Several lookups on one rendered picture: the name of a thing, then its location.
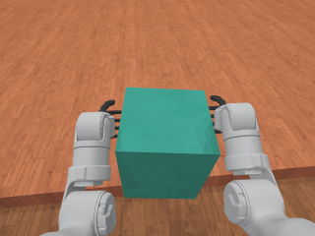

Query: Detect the robot left hand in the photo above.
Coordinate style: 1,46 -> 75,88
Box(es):
98,99 -> 122,139

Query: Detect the carton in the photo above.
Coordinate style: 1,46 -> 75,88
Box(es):
115,87 -> 221,200

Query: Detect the robot right upper arm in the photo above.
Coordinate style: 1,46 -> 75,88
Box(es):
223,179 -> 315,236

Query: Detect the robot left upper arm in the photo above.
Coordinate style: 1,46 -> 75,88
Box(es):
40,190 -> 116,236

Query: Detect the robot right hand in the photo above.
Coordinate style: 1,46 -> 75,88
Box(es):
209,95 -> 226,134

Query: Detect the right robot forearm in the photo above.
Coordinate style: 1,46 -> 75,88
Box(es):
214,102 -> 285,212

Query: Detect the left robot forearm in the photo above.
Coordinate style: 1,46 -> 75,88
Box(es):
58,111 -> 115,227

